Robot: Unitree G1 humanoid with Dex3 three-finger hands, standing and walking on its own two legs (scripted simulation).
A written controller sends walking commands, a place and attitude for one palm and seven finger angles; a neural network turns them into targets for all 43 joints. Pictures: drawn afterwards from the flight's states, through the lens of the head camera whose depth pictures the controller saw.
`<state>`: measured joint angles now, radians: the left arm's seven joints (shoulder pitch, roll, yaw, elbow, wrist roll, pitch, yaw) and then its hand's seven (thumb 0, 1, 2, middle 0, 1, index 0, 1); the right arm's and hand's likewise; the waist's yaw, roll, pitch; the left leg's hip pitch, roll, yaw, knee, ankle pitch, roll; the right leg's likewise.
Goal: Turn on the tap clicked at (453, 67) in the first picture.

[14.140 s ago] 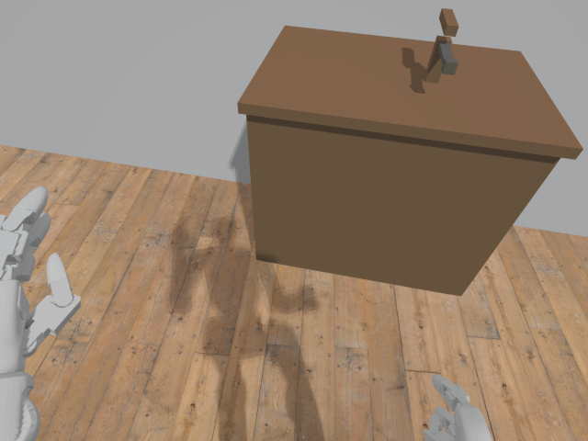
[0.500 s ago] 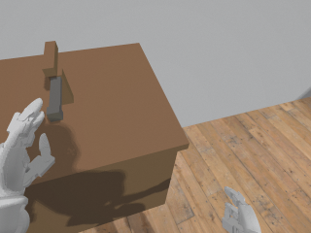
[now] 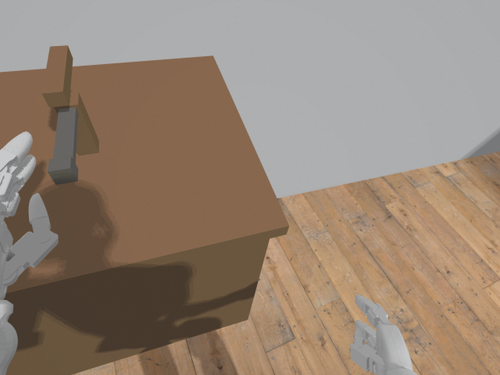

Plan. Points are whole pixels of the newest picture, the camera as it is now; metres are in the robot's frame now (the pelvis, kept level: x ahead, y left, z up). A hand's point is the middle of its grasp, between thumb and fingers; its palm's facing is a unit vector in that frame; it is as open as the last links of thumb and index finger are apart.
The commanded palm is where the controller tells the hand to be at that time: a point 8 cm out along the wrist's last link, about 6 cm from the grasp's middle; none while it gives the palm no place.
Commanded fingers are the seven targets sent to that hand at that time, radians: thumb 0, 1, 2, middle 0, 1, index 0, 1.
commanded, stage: come to a stop and stand still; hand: left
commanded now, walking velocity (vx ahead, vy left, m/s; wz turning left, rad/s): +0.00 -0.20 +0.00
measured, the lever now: (63, 170) +0.34 +0.31 +0.13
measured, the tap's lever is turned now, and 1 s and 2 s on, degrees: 0 0 0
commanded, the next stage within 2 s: look again from close up in 0.98 s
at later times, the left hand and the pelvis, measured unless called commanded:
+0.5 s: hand (9, 172) +0.27 +0.30 +0.21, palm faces +0.48 -0.80 -0.36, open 7.4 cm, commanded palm +0.17 +0.29 +0.18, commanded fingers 0.00 0.90 0.90 -0.20 -0.30 -0.20 -0.30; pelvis +0.00 +0.02 +0.00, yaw -1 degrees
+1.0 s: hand (24, 206) +0.25 +0.29 +0.17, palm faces +0.36 -0.86 -0.37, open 7.4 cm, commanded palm +0.19 +0.33 +0.18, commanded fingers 0.00 0.90 0.90 -0.20 -0.30 -0.20 -0.30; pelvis +0.02 +0.05 +0.00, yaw -1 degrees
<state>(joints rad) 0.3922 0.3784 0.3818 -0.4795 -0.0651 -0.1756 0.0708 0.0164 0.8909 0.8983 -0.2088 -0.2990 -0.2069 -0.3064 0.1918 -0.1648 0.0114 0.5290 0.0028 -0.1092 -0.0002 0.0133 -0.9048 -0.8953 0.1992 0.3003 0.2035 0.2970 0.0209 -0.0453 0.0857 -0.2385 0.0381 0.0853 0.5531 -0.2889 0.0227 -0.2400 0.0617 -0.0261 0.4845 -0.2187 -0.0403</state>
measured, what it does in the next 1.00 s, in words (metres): shifts its weight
